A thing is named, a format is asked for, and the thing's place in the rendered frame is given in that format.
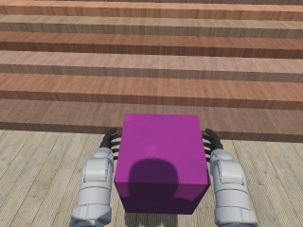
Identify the right robot forearm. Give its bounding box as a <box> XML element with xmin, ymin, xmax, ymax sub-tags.
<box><xmin>209</xmin><ymin>148</ymin><xmax>258</xmax><ymax>227</ymax></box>

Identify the robot right hand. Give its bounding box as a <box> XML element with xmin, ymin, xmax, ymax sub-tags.
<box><xmin>202</xmin><ymin>129</ymin><xmax>223</xmax><ymax>163</ymax></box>

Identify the left robot forearm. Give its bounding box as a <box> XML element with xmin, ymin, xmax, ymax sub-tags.
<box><xmin>69</xmin><ymin>147</ymin><xmax>114</xmax><ymax>227</ymax></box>

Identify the carton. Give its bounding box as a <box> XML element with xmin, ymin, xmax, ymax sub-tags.
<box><xmin>114</xmin><ymin>113</ymin><xmax>211</xmax><ymax>215</ymax></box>

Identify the robot left hand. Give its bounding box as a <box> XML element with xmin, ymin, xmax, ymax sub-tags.
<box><xmin>99</xmin><ymin>128</ymin><xmax>122</xmax><ymax>160</ymax></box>

